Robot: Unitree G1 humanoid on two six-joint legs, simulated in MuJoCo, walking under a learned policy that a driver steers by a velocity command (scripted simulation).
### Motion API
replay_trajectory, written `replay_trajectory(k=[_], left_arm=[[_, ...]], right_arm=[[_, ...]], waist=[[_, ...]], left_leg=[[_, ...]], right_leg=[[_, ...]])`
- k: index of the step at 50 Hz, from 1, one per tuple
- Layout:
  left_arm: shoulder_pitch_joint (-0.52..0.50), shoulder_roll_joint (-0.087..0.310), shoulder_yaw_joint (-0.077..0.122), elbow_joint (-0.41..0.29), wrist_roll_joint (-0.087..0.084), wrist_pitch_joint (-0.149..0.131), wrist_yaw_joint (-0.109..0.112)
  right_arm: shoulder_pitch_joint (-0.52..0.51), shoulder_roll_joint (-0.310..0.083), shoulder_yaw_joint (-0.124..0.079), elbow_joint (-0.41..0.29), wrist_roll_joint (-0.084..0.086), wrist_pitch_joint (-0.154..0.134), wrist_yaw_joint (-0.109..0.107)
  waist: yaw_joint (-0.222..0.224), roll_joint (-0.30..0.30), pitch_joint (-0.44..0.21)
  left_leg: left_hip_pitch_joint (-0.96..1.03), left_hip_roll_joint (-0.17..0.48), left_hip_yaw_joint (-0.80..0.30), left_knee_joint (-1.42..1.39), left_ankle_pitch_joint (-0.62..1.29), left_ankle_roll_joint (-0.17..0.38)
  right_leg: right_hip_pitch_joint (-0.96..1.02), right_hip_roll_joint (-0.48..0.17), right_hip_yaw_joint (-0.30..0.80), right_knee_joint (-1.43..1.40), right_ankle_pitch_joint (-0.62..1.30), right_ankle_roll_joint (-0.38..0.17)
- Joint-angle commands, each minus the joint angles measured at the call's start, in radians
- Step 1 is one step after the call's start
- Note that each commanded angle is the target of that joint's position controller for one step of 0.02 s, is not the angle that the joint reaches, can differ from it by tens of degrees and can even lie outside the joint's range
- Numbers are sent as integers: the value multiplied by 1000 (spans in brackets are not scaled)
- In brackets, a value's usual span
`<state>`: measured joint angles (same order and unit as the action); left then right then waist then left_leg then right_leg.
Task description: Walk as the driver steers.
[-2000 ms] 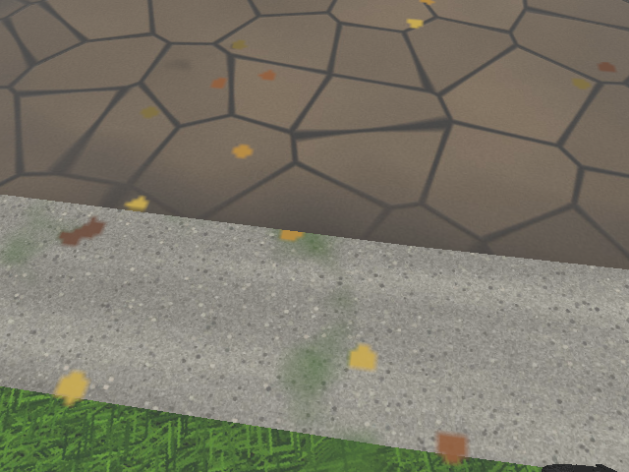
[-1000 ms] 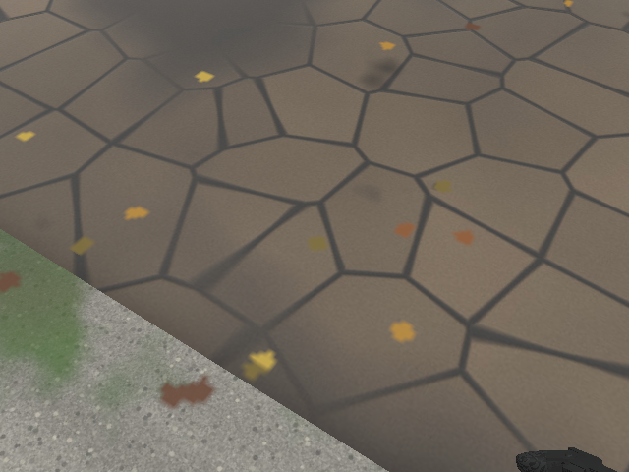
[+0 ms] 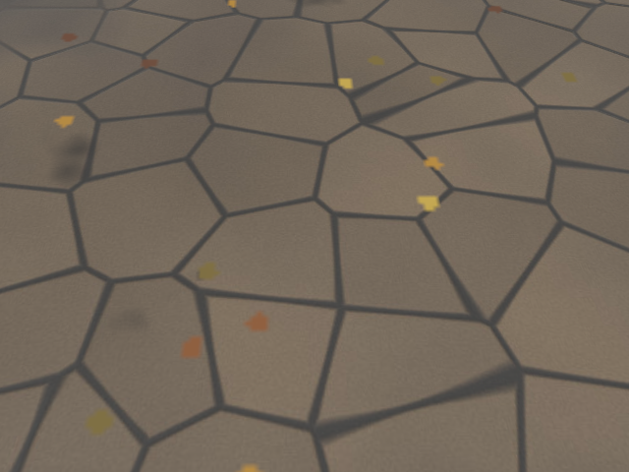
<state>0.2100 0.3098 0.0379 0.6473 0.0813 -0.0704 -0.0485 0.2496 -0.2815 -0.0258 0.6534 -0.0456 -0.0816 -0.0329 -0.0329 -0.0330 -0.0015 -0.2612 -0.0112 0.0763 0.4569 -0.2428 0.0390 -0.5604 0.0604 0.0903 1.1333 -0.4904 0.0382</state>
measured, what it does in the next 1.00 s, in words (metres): walks ahead, turning right: right foot, then left foot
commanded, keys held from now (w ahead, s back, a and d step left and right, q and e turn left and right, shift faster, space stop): e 0.26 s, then no key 0.28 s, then w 0.46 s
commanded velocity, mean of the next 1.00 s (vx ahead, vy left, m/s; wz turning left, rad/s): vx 0.14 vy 0.00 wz -0.29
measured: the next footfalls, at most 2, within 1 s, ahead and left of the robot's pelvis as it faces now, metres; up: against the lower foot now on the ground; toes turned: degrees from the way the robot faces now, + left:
right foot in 0.30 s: +0.02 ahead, -0.14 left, +0.00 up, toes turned -15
left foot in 0.88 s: +0.09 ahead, +0.07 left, +0.00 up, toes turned -13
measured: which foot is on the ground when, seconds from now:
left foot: down 0.00-0.32, up 0.34-0.86, down 0.88-1.00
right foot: up 0.00-0.28, down 0.30-0.90, up 0.92-1.00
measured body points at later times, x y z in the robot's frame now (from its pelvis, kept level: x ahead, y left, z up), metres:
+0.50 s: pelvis +0.02 -0.06 +0.00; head +0.04 -0.08 +0.45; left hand +0.21 +0.17 -0.09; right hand +0.11 -0.37 -0.09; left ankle +0.01 +0.08 -0.66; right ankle -0.02 -0.13 -0.74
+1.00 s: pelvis +0.11 -0.03 -0.01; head +0.11 -0.03 +0.44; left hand +0.25 +0.19 -0.14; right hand +0.13 -0.28 -0.13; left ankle +0.05 +0.08 -0.74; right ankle +0.04 -0.15 -0.68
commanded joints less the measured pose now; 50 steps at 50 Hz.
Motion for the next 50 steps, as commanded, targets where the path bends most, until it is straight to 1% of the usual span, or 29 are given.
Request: replay_trajectory(k=[1, 4, 7, 8, 9, 13, 14, 15, 16, 17, 18, 19, 20, 21, 22, 24, 28, 29, 31, 33, 37, 40, 42, 44, 45, 46, 47, 49, 50], left_arm=[[3, 51, 10, -90, 16, 4, 11], [-19, 21, -3, -93, -11, 16, -28], [-29, 36, -3, -98, -22, 22, -43], [14, 48, 0, -85, -23, 20, -41], [20, 57, 4, -78, -17, 17, -32], [15, 56, 20, -80, -16, 14, -22], [-5, 68, 33, -82, -37, 4, -23], [8, 78, 44, -80, -55, -5, -20], [70, 144, 70, -76, -46, -17, -5], [146, 293, 105, -88, -47, -31, 18], [188, 211, 93, -67, -10, -54, 19], [167, 173, 87, -47, -13, -68, 15], [130, 129, 72, -42, -51, -65, 9], [91, 97, 55, -50, -76, -58, 5], [48, 91, 47, -65, -77, -47, 1], [-57, 62, 27, -104, -38, -33, 2], [-41, 74, 19, -90, -45, -30, -14], [48, 101, 30, -58, -44, -24, -20], [232, 154, 58, -4, -56, -20, -10], [243, 90, 35, 6, -60, -30, 3], [160, 32, 15, -20, -41, -37, 31], [131, 69, 25, -17, -33, -28, 37], [85, 89, 27, -13, -36, -16, 26], [62, 74, 26, -7, -17, -11, 4], [51, 6, 15, -19, -4, -19, -7], [41, -51, -5, -64, 4, -40, -34], [-35, -39, -3, -76, -12, -51, -20], [0, 11, 5, -17, -4, -44, 13], [6, -1, 2, -5, 11, -34, 12]], right_arm=[[-124, -101, -24, -108, 22, -24, -21], [-64, -171, -46, -83, 8, -21, -33], [6, -232, -77, -48, 0, -14, -21], [-30, -243, -84, -65, -29, -17, -14], [-63, -230, -85, -72, -32, -20, -8], [-88, -228, -96, -69, -19, -24, -9], [-69, -212, -91, -43, 12, -14, -5], [-49, -207, -85, -21, 6, -3, 10], [-48, -160, -77, -37, -26, 2, 27], [-59, -66, -48, -119, -27, -5, 28], [-127, -101, -50, -128, -1, -12, 34], [-177, -104, -51, -134, 20, -8, 25], [-162, -159, -72, -114, 12, -5, 11], [-128, -161, -71, -93, -11, -3, 7], [-89, -138, -58, -74, -23, 3, 9], [19, -112, -46, -7, -19, 18, 33], [111, -114, -45, 34, -23, 29, 66], [110, -117, -45, 38, -35, 35, 67], [-65, -106, -33, -23, -42, 42, 47], [-132, -71, -17, -44, -35, 31, 23], [-82, -27, 3, -34, -59, 8, 24], [-39, -6, 9, -31, -39, -6, 55], [30, 0, 9, -21, -21, -21, 73], [193, -22, -7, 18, -16, -43, 78], [336, -66, -23, 47, -28, -55, 59], [364, -177, -45, 22, -37, -64, 47], [316, -115, -34, 47, -41, -64, 53], [174, 20, 7, 43, -31, -61, 61], [148, 41, 17, 48, -27, -59, 60]], waist=[[46, 75, -86], [8, 94, -78], [-18, 132, -60], [-1, 154, -71], [8, 155, -79], [-2, 146, -71], [-2, 114, -54], [11, 103, -62], [35, 9, -147], [45, -182, -255], [116, -38, -174], [114, -65, -104], [80, -83, -89], [48, -82, -94], [10, -61, -78], [-40, -18, -98], [-37, -21, -107], [7, -33, -75], [145, -47, 3], [168, -78, 19], [130, -48, -15], [94, -28, 17], [33, -22, 27], [-44, 17, 24], [-99, 148, -24], [-102, 255, -26], [-91, 83, 116], [-10, 9, 87], [13, 50, 76]], left_leg=[[141, 282, -185, -185, 613, 229], [196, 225, -60, -180, 598, 186], [256, 311, -77, -173, 652, 204], [255, 353, -94, -162, 663, 202], [274, 369, -102, -150, 647, 198], [275, 388, -45, -89, 462, 137], [249, 349, -18, -61, 368, 118], [176, 315, 9, -1, 271, 81], [65, 207, 107, 177, 135, -11], [-198, 39, 113, 398, -411, -97], [-335, 38, -91, 484, -465, -95], [-385, 62, -129, 561, -415, -89], [-385, 67, -109, 646, -404, -96], [-350, 79, -128, 685, -367, -100], [-290, 86, -134, 695, -295, -105], [-173, 82, -144, 703, -62, -122], [-94, 108, -131, 628, -20, -173], [-138, 113, -113, 603, -74, -169], [-329, 90, -70, 473, -252, -139], [-415, 90, -112, 378, -242, -103], [-310, 75, -100, 390, -208, -47], [-114, 36, -30, 291, -184, -25], [78, -3, 4, 152, -46, -2], [308, -30, 9, 59, -48, 27], [445, 94, -178, -15, -59, 134], [529, 386, -713, -165, 122, 396], [477, 481, -734, -235, -49, 404], [375, 347, -478, -201, -42, 301], [304, 281, -368, -196, 61, 262]], right_leg=[[-86, -75, -51, 181, 41, 57], [-29, -101, -117, -78, 139, 75], [22, -111, -137, -298, 112, 42], [50, -126, -99, -284, 194, 22], [42, -129, -87, -318, 202, 8], [120, -114, -131, -476, 208, -46], [178, -66, -191, -648, 270, -77], [313, -26, -199, -743, 477, -125], [518, -106, -92, -706, 879, -224], [752, -367, 256, -753, 1213, -452], [716, -419, 307, -777, 1016, -443], [644, -389, 232, -776, 953, -398], [594, -356, 165, -764, 1015, -372], [530, -342, 132, -768, 1050, -352], [435, -326, 107, -788, 1043, -331], [313, -280, 46, -771, 1041, -293], [269, -254, 27, -682, 962, -275], [302, -277, 74, -705, 754, -306], [444, -330, 241, -819, 128, -375], [529, -368, 379, -867, -87, -382], [470, -321, 321, -869, -18, -358], [316, -268, 212, -845, 13, -334], [195, -250, 176, -782, -23, -331], [51, -200, 121, -569, 9, -328], [-88, -87, 7, -237, 20, -246], [-344, 32, -5, 10, -77, -149], [-541, -44, 136, 72, 2, -140], [-474, -124, 78, 90, 202, -97], [-390, -141, 46, 39, 257, -92]])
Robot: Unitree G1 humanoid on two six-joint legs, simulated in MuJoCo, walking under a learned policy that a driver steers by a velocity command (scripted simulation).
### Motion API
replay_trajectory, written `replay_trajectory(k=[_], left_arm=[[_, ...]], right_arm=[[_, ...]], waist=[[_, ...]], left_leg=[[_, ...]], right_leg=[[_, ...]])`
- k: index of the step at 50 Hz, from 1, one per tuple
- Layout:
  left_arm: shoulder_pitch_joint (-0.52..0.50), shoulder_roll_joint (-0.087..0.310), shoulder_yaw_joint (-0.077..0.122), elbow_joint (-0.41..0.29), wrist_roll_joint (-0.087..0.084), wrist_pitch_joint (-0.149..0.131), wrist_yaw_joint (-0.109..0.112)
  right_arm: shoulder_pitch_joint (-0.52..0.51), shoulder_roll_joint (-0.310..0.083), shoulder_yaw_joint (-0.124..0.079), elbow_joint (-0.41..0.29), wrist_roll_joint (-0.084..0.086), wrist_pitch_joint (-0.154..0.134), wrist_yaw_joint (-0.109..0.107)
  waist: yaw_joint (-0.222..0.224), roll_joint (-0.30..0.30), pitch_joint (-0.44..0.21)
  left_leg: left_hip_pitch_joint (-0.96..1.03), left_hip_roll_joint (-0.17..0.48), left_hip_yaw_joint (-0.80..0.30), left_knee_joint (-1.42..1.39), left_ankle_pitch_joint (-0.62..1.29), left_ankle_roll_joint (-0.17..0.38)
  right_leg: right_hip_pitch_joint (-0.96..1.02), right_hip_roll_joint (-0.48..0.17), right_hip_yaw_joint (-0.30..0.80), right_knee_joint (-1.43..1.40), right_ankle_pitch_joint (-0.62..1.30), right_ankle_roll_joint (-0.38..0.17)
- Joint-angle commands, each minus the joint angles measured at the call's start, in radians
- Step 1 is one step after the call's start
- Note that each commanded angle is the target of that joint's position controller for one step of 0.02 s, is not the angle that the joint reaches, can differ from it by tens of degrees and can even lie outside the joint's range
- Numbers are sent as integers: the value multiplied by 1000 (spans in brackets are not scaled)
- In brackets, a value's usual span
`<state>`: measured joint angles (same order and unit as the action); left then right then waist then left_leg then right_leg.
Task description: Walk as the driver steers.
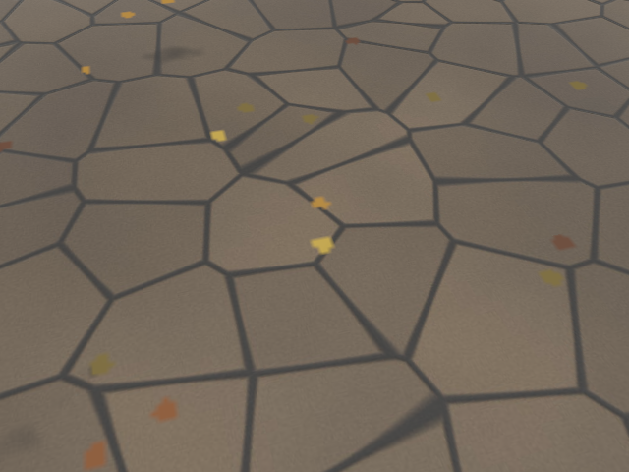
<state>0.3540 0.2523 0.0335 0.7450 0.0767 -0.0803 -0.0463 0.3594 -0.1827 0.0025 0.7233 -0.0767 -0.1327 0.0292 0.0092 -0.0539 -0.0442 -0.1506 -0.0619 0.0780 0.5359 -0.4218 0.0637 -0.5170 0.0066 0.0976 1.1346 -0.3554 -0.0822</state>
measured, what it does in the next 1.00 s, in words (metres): goes down: right foot 0.11 m lower, then left foot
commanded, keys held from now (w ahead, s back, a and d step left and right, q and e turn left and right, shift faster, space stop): w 1.00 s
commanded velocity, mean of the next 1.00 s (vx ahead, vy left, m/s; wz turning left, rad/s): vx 0.48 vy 0.00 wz -0.01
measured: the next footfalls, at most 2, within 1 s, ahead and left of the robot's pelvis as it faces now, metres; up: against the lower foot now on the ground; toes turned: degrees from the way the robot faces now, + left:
right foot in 0.32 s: +0.34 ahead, -0.10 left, -0.11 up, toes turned +1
left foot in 0.80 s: +0.58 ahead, +0.15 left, -0.11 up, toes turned +2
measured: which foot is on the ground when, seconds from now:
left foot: down 0.00-0.32, up 0.34-0.78, down 0.80-1.00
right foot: up 0.00-0.30, down 0.32-0.80, up 0.82-1.00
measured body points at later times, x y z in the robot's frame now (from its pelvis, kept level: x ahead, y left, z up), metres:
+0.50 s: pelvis +0.26 -0.03 -0.10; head +0.30 -0.02 +0.35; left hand +0.37 +0.22 -0.23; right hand +0.34 -0.29 -0.22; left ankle +0.24 +0.14 -0.74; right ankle +0.30 -0.10 -0.83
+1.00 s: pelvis +0.51 +0.07 -0.09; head +0.54 +0.09 +0.36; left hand +0.62 +0.35 -0.22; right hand +0.60 -0.20 -0.20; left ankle +0.54 +0.15 -0.83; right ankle +0.54 -0.10 -0.76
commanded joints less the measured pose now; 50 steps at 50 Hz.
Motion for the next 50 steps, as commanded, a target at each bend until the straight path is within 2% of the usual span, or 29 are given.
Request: replay_trajectory(k=[1, 2, 3, 4, 6, 9, 13, 14, 15, 16, 17, 18, 19, 20, 21, 22, 24, 27, 30, 35, 37, 39, 40, 41, 42, 43, 45, 47, 50], left_arm=[[-145, 41, -4, -91, 29, -16, -2], [-161, 32, -8, -82, 26, -13, -11], [-286, 111, 38, -129, -168, -14, 20], [-333, 90, 20, -145, -154, -26, 24], [-371, 14, 4, -132, -95, -31, -2], [-393, 15, 11, -142, -103, -1, -32], [-459, 28, 9, -136, -94, -12, -44], [-395, 45, 18, -107, -96, -17, -39], [-246, 70, 35, -51, -95, -20, -30], [-65, 110, 55, 18, -88, -18, -21], [59, 154, 59, 54, -62, -15, -18], [75, 149, 56, 36, -70, -8, -8], [73, 197, 81, 34, -79, 8, 14], [21, 198, 80, 30, -70, 15, 30], [-123, 125, 54, -9, -75, 15, 34], [-189, 133, 50, -11, -70, 7, 30], [-222, 98, 43, 10, -78, -6, 21], [-181, 124, 54, 47, -79, -13, 38], [-127, 137, 62, 76, -94, -6, 51], [-40, 157, 69, 128, -109, 11, 49], [-36, 174, 74, 137, -108, 20, 49], [-57, 159, 66, 136, -105, 25, 49], [-63, 114, 48, 119, -89, 24, 49], [30, 38, 23, 104, -91, 3, 44], [-5, 113, 39, 117, -99, -14, 39], [-80, 162, 53, 98, -117, -22, 37], [-152, 140, 51, 89, -100, -17, 47], [-128, 118, 55, 102, -91, 4, 52], [-160, 93, 54, 102, -86, 20, 56]], right_arm=[[5, -44, -7, -34, 6, -4, -9], [4, -36, -4, -18, -2, -7, -19], [26, -228, -75, 18, 146, 12, -37], [46, -221, -71, 42, 169, 19, -56], [103, -184, -71, 86, 144, 36, -74], [85, -167, -80, 113, 133, 39, -68], [147, -149, -85, 133, 117, 68, -67], [148, -170, -92, 133, 109, 75, -64], [131, -192, -97, 139, 101, 80, -55], [110, -170, -94, 132, 99, 73, -42], [154, -90, -76, 113, 85, 53, -27], [225, -156, -69, 88, 132, 25, -19], [137, -187, -71, 51, 163, 2, -16], [51, -208, -73, 26, 160, -3, -28], [9, -238, -89, 38, 127, 13, -51], [35, -196, -85, 39, 106, 35, -63], [42, -166, -84, 49, 81, 64, -67], [-88, -134, -74, 12, 72, 57, -63], [-200, -104, -63, -4, 79, 47, -49], [-346, -133, -67, -49, 95, 43, -22], [-341, -151, -73, -54, 95, 39, -11], [-182, -199, -100, -4, 89, 40, -14], [-1, -272, -124, 36, 82, 39, -21], [82, -363, -146, 60, 77, 44, -17], [108, -276, -125, 58, 86, 45, -13], [26, -240, -109, 42, 82, 42, -13], [-105, -201, -96, 22, 72, 43, -12], [-141, -179, -90, 26, 70, 33, -8], [-117, -204, -97, 53, 76, 23, -15]], waist=[[-18, 87, 122], [-21, 68, 121], [-16, 81, 217], [-17, 67, 209], [-61, 69, 164], [-54, 128, 141], [-90, 63, 149], [-61, 59, 123], [14, 59, 56], [94, 21, -19], [96, -177, -171], [105, -195, -309], [125, -197, -325], [91, -78, -263], [36, 109, -151], [-26, 76, -91], [-72, 53, -4], [-38, -4, 37], [7, 10, 43], [49, 10, 80], [29, -3, 77], [-59, 15, -13], [-128, 106, -142], [-101, 367, -253], [-133, 313, -278], [-124, 242, -148], [-67, 132, -13], [-18, 150, 4], [-7, 127, 24]], left_leg=[[120, 286, -303, -275, 296, 208], [93, 250, -260, -275, 304, 180], [54, 266, -264, -276, 565, 144], [15, 224, -198, -263, 563, 110], [-152, 142, -91, -239, 359, 69], [-131, 182, -131, -145, 204, 78], [113, 225, -201, 77, 271, 81], [143, 225, -210, 184, 379, 86], [90, 206, -197, 357, 496, 85], [-76, 144, -157, 616, 403, 53], [-451, 24, -117, 1045, -282, -3], [-645, 48, -268, 1030, -262, -13], [-752, 82, -286, 995, -146, -28], [-793, 124, -221, 973, -36, -40], [-709, 163, -177, 876, 103, -59], [-625, 183, -191, 845, 124, -101], [-524, 246, -213, 684, 106, -133], [-481, 243, -163, 446, 256, -122], [-417, 194, -126, 204, 444, -93], [-428, 154, -119, 49, 431, -52], [-379, 137, -105, 10, 351, -22], [-129, 93, -64, -33, 316, 17], [141, 210, -195, -25, 365, 75], [474, 426, -627, -131, 175, 225], [510, 442, -797, -224, -7, 240], [408, 419, -687, -246, -21, 199], [160, 349, -497, -288, 154, 166], [41, 306, -407, -344, 267, 148], [24, 291, -323, -393, 364, 154]], right_leg=[[-374, -91, 5, -5, 176, 32], [-356, -98, 10, -102, 314, 45], [-351, -70, -34, -202, 356, 56], [-277, -63, -33, -368, 482, 66], [29, 10, -117, -621, 794, 57], [91, -17, -59, -667, 837, 16], [-30, -56, -41, -796, 694, -5], [17, -60, -45, -821, 633, -13], [203, -49, -72, -836, 633, -35], [476, -87, -61, -822, 736, -70], [899, -236, 46, -523, 1172, -148], [1099, -344, 214, -474, 1052, -264], [1068, -400, 376, -628, 548, -338], [946, -401, 468, -760, 214, -327], [700, -367, 418, -866, 181, -282], [512, -380, 441, -882, 300, -312], [292, -310, 311, -919, 345, -263], [212, -205, 122, -953, 429, -202], [242, -155, 36, -958, 416, -161], [396, -214, 66, -913, 309, -128], [436, -235, 75, -865, 329, -107], [407, -175, 20, -675, 524, -66], [271, -107, -45, -396, 441, -25], [-113, 50, -120, -38, -30, 49], [-255, 34, 5, 99, -210, 47], [-322, -15, 10, 131, -132, 32], [-253, -96, -25, 27, 17, 31], [-137, -126, -22, -49, 80, 37], [-156, -128, -28, -163, 186, 54]])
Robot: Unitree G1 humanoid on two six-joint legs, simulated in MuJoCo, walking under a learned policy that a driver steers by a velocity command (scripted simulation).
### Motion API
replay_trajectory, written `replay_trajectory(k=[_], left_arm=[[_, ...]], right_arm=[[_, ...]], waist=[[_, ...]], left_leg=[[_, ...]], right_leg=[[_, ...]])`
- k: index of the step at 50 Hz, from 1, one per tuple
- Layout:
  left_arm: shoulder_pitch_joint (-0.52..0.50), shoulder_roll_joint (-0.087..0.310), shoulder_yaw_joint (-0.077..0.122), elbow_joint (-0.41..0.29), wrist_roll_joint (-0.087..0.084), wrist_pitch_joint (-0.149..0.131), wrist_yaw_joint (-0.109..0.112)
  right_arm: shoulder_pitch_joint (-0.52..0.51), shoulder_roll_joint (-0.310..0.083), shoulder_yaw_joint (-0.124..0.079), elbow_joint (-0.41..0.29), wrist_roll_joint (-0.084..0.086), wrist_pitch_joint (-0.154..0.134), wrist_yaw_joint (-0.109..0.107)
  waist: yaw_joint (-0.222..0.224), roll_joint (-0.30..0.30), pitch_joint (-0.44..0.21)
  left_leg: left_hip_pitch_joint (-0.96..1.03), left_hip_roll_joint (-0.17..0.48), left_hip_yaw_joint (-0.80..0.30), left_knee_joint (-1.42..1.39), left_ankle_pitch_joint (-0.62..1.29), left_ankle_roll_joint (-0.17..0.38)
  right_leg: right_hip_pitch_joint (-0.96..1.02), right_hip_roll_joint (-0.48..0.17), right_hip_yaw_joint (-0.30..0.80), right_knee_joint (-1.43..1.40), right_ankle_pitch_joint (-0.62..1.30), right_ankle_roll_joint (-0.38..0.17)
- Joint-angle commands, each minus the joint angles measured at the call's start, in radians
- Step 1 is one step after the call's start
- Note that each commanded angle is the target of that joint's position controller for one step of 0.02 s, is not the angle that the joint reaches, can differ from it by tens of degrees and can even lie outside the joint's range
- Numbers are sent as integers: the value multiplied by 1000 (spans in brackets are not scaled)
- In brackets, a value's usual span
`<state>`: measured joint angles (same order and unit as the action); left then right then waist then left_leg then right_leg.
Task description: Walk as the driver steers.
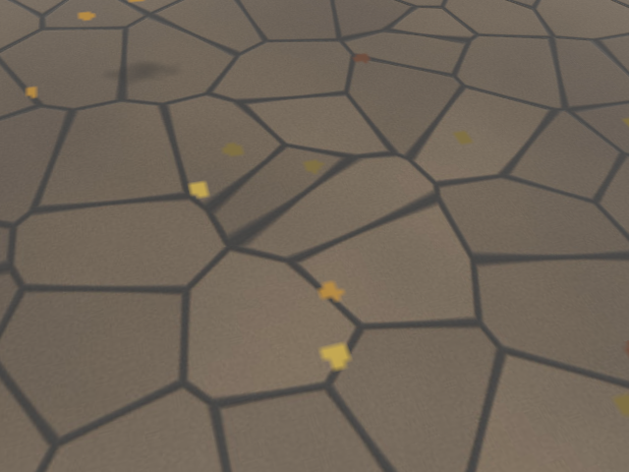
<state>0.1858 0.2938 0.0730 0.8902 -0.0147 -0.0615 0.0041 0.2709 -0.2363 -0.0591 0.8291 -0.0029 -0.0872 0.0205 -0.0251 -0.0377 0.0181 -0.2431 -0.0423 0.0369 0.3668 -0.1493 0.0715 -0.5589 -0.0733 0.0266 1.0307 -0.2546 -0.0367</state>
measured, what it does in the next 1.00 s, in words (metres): walks ahead, turning left: right foot, then left foot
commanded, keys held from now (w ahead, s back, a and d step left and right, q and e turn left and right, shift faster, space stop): w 0.24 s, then w+q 0.76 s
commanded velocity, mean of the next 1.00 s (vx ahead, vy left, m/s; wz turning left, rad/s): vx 0.50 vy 0.00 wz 0.32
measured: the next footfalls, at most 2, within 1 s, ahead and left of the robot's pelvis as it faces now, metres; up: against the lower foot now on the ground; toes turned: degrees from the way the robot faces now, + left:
right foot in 0.38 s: +0.37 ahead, -0.16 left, +0.00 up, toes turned +1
left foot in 0.90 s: +0.60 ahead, +0.15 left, +0.00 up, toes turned +22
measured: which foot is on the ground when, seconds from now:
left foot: down 0.00-0.38, up 0.40-0.88, down 0.90-1.00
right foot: up 0.00-0.36, down 0.38-0.90, up 0.92-1.00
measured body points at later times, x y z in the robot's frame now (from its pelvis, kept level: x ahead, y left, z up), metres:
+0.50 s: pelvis +0.27 -0.06 -0.01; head +0.30 -0.06 +0.44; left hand +0.41 +0.21 -0.12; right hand +0.30 -0.33 -0.15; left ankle +0.15 +0.07 -0.66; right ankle +0.33 -0.16 -0.75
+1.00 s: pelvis +0.52 +0.04 -0.02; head +0.55 +0.07 +0.43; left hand +0.50 +0.34 -0.15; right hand +0.75 -0.16 -0.12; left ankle +0.57 +0.13 -0.75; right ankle +0.44 -0.14 -0.64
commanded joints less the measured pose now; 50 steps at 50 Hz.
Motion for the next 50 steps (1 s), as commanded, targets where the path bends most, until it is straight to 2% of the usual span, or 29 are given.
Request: replay_trajectory(k=[1, 3, 7, 13, 14, 16, 17, 18, 19, 20, 21, 22, 23, 24, 25, 27, 30, 34, 38, 40, 42, 43, 44, 45, 46, 47, 48, 49, 50], left_arm=[[-27, 51, 15, -54, 7, 1, 6], [-77, 37, 13, -64, 11, -2, 2], [-194, 14, 2, -89, 6, -8, -9], [-366, 12, -13, -146, -4, -27, -38], [-374, 17, -12, -154, -5, -33, -44], [-323, 45, -3, -143, -7, -44, -50], [-239, 71, 10, -119, -5, -49, -47], [-72, 118, 34, -65, 0, -52, -39], [137, 192, 56, -24, 18, -53, -26], [203, 248, 67, 1, 16, -41, -24], [201, 146, 41, -2, 11, -33, -20], [108, 98, 25, -14, 6, -33, -15], [33, 70, 16, -24, 9, -37, -14], [-15, 41, 9, -23, 13, -41, -18], [-42, 24, 3, -19, 23, -46, -19], [-55, 29, 7, -3, 24, -51, -18], [-43, 66, 18, 16, 28, -54, -4], [-22, 102, 24, 24, 27, -47, 10], [57, 137, 33, 45, 8, -30, 17], [79, 152, 39, 52, -2, -14, 17], [65, 181, 49, 44, -9, 1, 20], [54, 194, 53, 39, -11, 10, 22], [34, 194, 52, 31, -14, 19, 24], [45, 171, 42, 16, 0, 18, 28], [133, 11, -6, -40, 41, -7, 11], [50, 65, -4, -60, 2, -55, -5], [-57, 120, 11, -88, -38, -81, -15], [-74, 110, 6, -89, -33, -94, -11], [-66, 113, 12, -72, -7, -93, -3]], right_arm=[[-12, -156, -37, -41, 5, -21, -11], [16, -159, -37, -17, 7, -16, -19], [77, -161, -35, 33, 15, -13, -26], [173, -170, -38, 110, 19, 7, -30], [178, -174, -39, 119, 23, 12, -33], [158, -193, -45, 123, 27, 21, -36], [129, -204, -47, 118, 29, 24, -37], [108, -185, -39, 110, 27, 25, -35], [80, -150, -23, 77, 11, 21, -34], [217, -16, 15, 73, 19, 4, -26], [171, -125, -12, 88, 46, -10, -28], [80, -180, -31, 59, 61, -15, -31], [37, -171, -33, 51, 59, -13, -38], [14, -153, -38, 47, 45, -5, -43], [35, -130, -41, 50, 40, 7, -43], [49, -78, -36, 42, 43, 30, -38], [-10, -74, -38, 5, 35, 49, -35], [-122, -65, -27, -34, 27, 43, -9], [-259, -63, -13, -95, 26, 45, 17], [-288, -77, -15, -124, 27, 48, 30], [-258, -111, -29, -137, 26, 54, 38], [-190, -136, -44, -128, 26, 58, 38], [-46, -175, -69, -92, 30, 59, 33], [131, -254, -108, -43, 33, 66, 15], [126, -372, -126, -40, 43, 62, 4], [157, -311, -100, -79, 26, 47, 8], [120, -250, -82, -77, 13, 32, 10], [60, -221, -74, -86, 16, 21, 8], [-18, -185, -64, -101, 18, 17, 6]], waist=[[20, 101, -27], [9, 99, -17], [-26, 110, 17], [-77, 101, 77], [-70, 106, 78], [-28, 129, 46], [24, 139, -2], [99, 128, -107], [179, 52, -265], [122, -218, -425], [154, -153, -398], [143, -121, -233], [111, -64, -149], [85, -45, -83], [50, -60, -57], [21, -61, -27], [11, -28, 17], [38, -8, 39], [83, 12, 77], [79, 4, 81], [41, -26, 38], [-3, -40, -9], [-85, -26, -80], [-155, 50, -171], [-38, 332, -239], [-87, 235, -385], [-106, 170, -256], [-70, 100, -176], [-23, 50, -116]], left_leg=[[129, 271, -264, -235, 107, 146], [143, 256, -217, -242, 136, 133], [150, 230, -145, -248, 135, 111], [304, 287, -158, -182, 200, 122], [323, 298, -173, -156, 239, 120], [328, 304, -193, -92, 369, 108], [303, 283, -181, -13, 519, 95], [223, 230, -148, 145, 590, 68], [-3, 164, -110, 433, 355, 29], [-389, 8, -66, 774, -346, -41], [-473, 42, -180, 905, -436, -36], [-532, 91, -166, 923, -354, -28], [-500, 136, -141, 892, -265, -28], [-467, 159, -137, 851, -210, -31], [-410, 182, -145, 825, -167, -29], [-374, 199, -140, 792, -141, -32], [-440, 206, -144, 700, -35, -51], [-407, 186, -88, 459, 173, -51], [-427, 168, -34, 316, 182, -30], [-433, 150, -10, 282, 108, -7], [-340, 95, 43, 272, 2, 28], [-242, 56, 72, 270, -44, 50], [-53, 6, 93, 213, -13, 81], [252, 37, -23, 184, 3, 128], [593, 298, -570, 102, -124, 307], [674, 385, -880, -77, -271, 366], [603, 362, -750, -101, -198, 304], [467, 321, -622, -91, -104, 267], [316, 281, -515, -94, 10, 238]], right_leg=[[-141, -49, 44, -111, 135, 18], [-154, -45, 40, -210, 239, 28], [-112, -20, 15, -384, 380, 30], [-142, 7, -8, -523, 291, 10], [-129, 14, -7, -543, 254, 1], [-10, 42, -19, -577, 189, -17], [135, 71, -43, -604, 189, -35], [389, 71, -45, -598, 227, -66], [729, -103, 132, -543, 255, -133], [1075, -355, 547, -607, 120, -281], [1014, -339, 611, -686, -17, -264], [873, -303, 455, -723, -17, -213], [726, -263, 348, -762, 29, -183], [608, -230, 270, -802, 78, -166], [527, -203, 199, -837, 114, -150], [445, -196, 118, -888, 167, -152], [419, -196, 12, -920, 262, -157], [428, -160, -127, -931, 320, -129], [552, -195, -182, -905, 346, -114], [631, -220, -201, -852, 431, -98], [673, -227, -229, -735, 713, -78], [673, -220, -243, -618, 854, -66], [623, -189, -269, -425, 903, -42], [411, -147, -274, -137, 699, 3], [-63, 52, -225, 230, -207, 70], [-195, 109, 26, 368, -349, 58], [-286, 56, 52, 365, -258, 27], [-261, 9, 53, 287, -170, 9], [-184, -27, 54, 192, -116, 14]])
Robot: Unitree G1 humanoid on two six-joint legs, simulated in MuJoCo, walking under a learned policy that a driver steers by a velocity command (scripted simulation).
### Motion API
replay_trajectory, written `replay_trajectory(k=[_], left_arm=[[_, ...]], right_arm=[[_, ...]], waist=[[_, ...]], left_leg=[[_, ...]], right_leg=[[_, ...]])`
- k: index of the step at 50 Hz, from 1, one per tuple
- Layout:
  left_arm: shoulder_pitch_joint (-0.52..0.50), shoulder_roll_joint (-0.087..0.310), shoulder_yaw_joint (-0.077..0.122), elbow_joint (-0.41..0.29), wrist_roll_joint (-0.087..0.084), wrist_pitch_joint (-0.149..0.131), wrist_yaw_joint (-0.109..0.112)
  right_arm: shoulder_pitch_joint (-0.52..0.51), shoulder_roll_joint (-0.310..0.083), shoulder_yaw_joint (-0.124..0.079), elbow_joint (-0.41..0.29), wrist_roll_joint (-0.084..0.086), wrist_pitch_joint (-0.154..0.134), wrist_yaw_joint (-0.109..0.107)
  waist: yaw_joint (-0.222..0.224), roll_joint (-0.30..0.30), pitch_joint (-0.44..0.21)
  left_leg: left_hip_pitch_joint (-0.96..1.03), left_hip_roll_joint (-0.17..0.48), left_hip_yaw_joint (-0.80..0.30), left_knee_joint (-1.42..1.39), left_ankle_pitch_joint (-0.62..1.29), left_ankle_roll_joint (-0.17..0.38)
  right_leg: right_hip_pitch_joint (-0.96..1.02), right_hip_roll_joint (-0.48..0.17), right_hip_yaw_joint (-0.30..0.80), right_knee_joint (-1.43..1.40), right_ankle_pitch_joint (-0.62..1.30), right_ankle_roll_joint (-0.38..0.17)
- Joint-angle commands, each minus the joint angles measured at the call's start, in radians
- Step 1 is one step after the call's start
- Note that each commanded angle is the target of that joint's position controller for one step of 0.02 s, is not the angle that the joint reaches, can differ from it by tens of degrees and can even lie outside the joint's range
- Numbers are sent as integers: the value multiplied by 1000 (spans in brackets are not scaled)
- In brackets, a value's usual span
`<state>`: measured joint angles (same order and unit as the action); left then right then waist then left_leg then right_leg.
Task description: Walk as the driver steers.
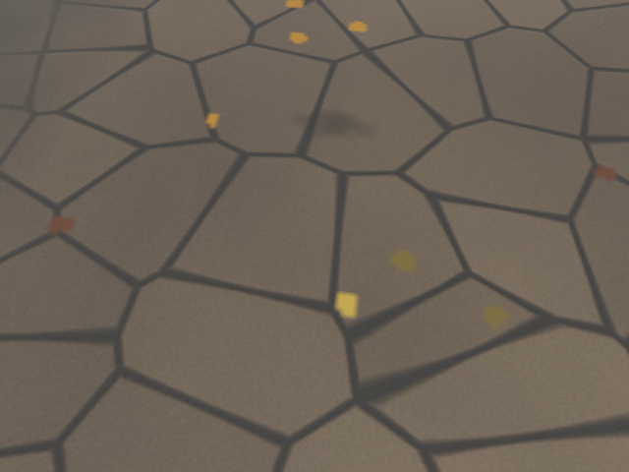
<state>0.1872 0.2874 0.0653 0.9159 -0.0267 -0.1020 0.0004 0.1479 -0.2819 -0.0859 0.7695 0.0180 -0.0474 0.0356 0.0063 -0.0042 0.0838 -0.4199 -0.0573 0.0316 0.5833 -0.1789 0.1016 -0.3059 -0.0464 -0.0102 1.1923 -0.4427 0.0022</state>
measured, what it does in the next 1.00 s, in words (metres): walks ahead: right foot, then left foot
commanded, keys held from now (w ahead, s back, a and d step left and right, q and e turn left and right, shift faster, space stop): w+q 0.26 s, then w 0.74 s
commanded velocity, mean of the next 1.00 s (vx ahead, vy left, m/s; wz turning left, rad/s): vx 0.50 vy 0.00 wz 0.29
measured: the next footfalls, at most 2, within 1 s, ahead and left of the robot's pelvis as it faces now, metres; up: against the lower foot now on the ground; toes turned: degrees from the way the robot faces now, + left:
right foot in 0.40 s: +0.42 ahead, -0.11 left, +0.00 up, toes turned +14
left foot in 0.90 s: +0.63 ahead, +0.21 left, +0.00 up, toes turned +16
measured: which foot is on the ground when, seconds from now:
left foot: down 0.00-0.40, up 0.42-0.88, down 0.90-1.00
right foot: up 0.00-0.38, down 0.40-0.92, up 0.94-1.00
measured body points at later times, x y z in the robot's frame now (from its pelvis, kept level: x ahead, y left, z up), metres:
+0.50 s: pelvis +0.29 -0.03 +0.01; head +0.32 -0.03 +0.45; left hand +0.40 +0.26 -0.09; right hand +0.40 -0.30 -0.12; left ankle +0.13 +0.06 -0.65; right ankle +0.38 -0.12 -0.73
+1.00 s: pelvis +0.55 +0.09 +0.01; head +0.57 +0.11 +0.46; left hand +0.49 +0.36 -0.13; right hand +0.80 -0.11 -0.08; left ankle +0.59 +0.19 -0.73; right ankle +0.46 -0.09 -0.64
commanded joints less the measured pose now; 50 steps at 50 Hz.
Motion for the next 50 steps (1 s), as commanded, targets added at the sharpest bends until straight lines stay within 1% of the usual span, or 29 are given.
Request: replay_trajectory(k=[1, 3, 6, 10, 13, 16, 18, 19, 20, 21, 22, 23, 24, 25, 26, 27, 29, 32, 35, 38, 41, 43, 44, 45, 46, 47, 48, 49, 50], left_arm=[[-46, 132, 29, -91, 17, -40, 3], [-36, 117, 32, -94, 27, -13, 3], [-126, 83, 23, -127, 42, 5, 9], [-254, 56, 8, -168, 32, -1, -2], [-315, 70, 6, -199, 21, -9, -12], [-314, 93, 8, -205, 22, -26, -29], [-264, 109, 13, -194, 22, -37, -34], [-181, 127, 24, -170, 27, -42, -31], [-47, 165, 39, -143, 41, -47, -26], [112, 241, 60, -123, 54, -45, -21], [185, 245, 67, -75, 33, -30, -34], [159, 158, 43, -84, 4, -26, -36], [91, 118, 31, -99, 7, -17, -33], [38, 104, 22, -108, 20, -10, -30], [12, 83, 14, -111, 29, -8, -29], [5, 74, 8, -108, 38, -9, -28], [22, 80, 7, -92, 28, -12, -25], [54, 132, 20, -74, 18, -9, -14], [91, 149, 21, -58, 9, 0, -9], [160, 156, 20, -30, 1, 10, -9], [190, 168, 22, -9, -2, 27, -5], [175, 187, 27, -7, -2, 38, -1], [165, 181, 24, -9, -2, 43, 1], [159, 152, 11, -26, 11, 42, 3], [231, 58, -19, -59, 27, 27, 1], [249, 53, -26, -47, 18, 6, -4], [180, 145, 0, -65, -7, -7, -12], [107, 148, 1, -84, -15, -12, -14], [75, 135, 2, -88, -4, -11, -10]], right_arm=[[59, -115, -27, -58, -13, -26, -13], [52, -119, -24, -64, -12, -30, -20], [102, -162, -35, -52, -4, -32, -41], [150, -162, -35, -35, -1, -24, -52], [195, -159, -35, -11, 4, -20, -51], [226, -139, -29, 9, 0, -12, -58], [232, -140, -28, 16, -5, -4, -61], [221, -130, -23, 12, -6, -2, -60], [204, -99, -9, -1, -11, -4, -56], [263, -61, 6, -19, -11, -12, -54], [365, -40, 18, -10, 9, -24, -52], [293, -128, 2, -8, 21, -28, -52], [188, -151, -4, -28, 18, -30, -52], [126, -141, -3, -46, 5, -33, -52], [103, -130, -5, -54, -7, -35, -50], [115, -112, -4, -56, -8, -34, -46], [121, -73, 5, -59, -8, -30, -42], [29, -45, 22, -93, -16, -31, -41], [-65, -28, 34, -113, -12, -36, -31], [-150, -35, 37, -137, 0, -39, -18], [-194, -57, 32, -162, 3, -43, -5], [-130, -90, 18, -148, -1, -46, -2], [-15, -123, -2, -112, -6, -45, -6], [149, -176, -24, -70, -12, -43, -15], [271, -273, -46, -53, -33, -34, -23], [300, -235, -35, -39, -13, -28, -19], [240, -176, -14, -44, -7, -29, -17], [174, -149, -4, -55, -10, -30, -18], [114, -127, 3, -58, -18, -33, -14]], waist=[[-16, 33, -164], [9, 32, -144], [-9, 29, -99], [-59, 76, -65], [-85, 89, -55], [-88, 102, -63], [-61, 134, -71], [-16, 138, -109], [47, 116, -217], [74, -44, -369], [49, -302, -426], [75, -185, -302], [78, -103, -180], [58, -52, -112], [35, -47, -78], [12, -71, -82], [0, -92, -90], [18, -69, -76], [47, -66, -64], [78, -68, -47], [68, -76, -32], [14, -86, -69], [-48, -74, -137], [-118, -43, -252], [-117, 160, -405], [-117, 283, -485], [-115, 197, -338], [-94, 145, -229], [-64, 88, -155]], left_leg=[[388, 269, -447, -327, 127, 195], [295, 244, -401, -360, 195, 193], [230, 211, -333, -382, 228, 183], [173, 153, -288, -375, 106, 120], [206, 172, -336, -339, 61, 106], [319, 214, -383, -255, 97, 101], [360, 229, -405, -198, 204, 91], [363, 196, -390, -124, 330, 74], [306, 147, -345, 50, 382, 45], [43, 38, -245, 363, 173, -24], [-222, -44, -201, 610, -399, -72], [-339, 12, -245, 701, -377, -68], [-364, 52, -213, 703, -288, -64], [-343, 88, -175, 662, -219, -63], [-311, 123, -159, 604, -170, -64], [-262, 146, -149, 564, -144, -64], [-237, 165, -121, 486, -134, -76], [-254, 178, -88, 306, -17, -102], [-185, 152, -54, 106, 157, -107], [-143, 124, -39, 3, 230, -105], [-144, 113, -47, -60, 163, -74], [-30, 85, -25, -98, 111, -43], [137, 61, -2, -123, 115, -16], [394, 120, -57, -89, 138, 25], [774, 372, -443, -99, 56, 153], [835, 462, -751, -242, -67, 230], [730, 427, -656, -267, -141, 189], [589, 382, -517, -288, -102, 157], [454, 340, -425, -324, -34, 142]], right_leg=[[-352, -77, 100, -31, 108, -20], [-291, -77, 91, -121, 137, 5], [-311, -48, 71, -309, 284, 48], [-238, 7, 65, -582, 525, 54], [-210, 26, 78, -663, 554, 43], [-212, 24, 79, -717, 494, 18], [-149, 36, 53, -737, 410, -14], [-36, 56, 29, -776, 404, -42], [175, -11, 84, -738, 426, -96], [529, -200, 362, -721, 389, -213], [693, -344, 738, -852, 168, -321], [627, -324, 733, -894, -32, -287], [492, -285, 591, -915, -17, -246], [366, -248, 493, -942, 78, -231], [282, -215, 425, -967, 177, -224], [233, -192, 377, -985, 248, -219], [200, -176, 308, -1016, 352, -230], [188, -170, 221, -1052, 467, -237], [169, -128, 128, -1059, 502, -204], [204, -146, 114, -1045, 492, -192], [297, -195, 130, -999, 530, -173], [328, -199, 113, -906, 700, -150], [306, -162, 76, -772, 832, -128], [183, -115, 37, -558, 778, -95], [-188, 18, -32, -173, 410, -27], [-362, 83, 71, 17, -127, -18], [-461, 20, 109, 95, -101, -31], [-469, -27, 83, 72, -12, -41], [-437, -59, 66, 11, 61, -38]])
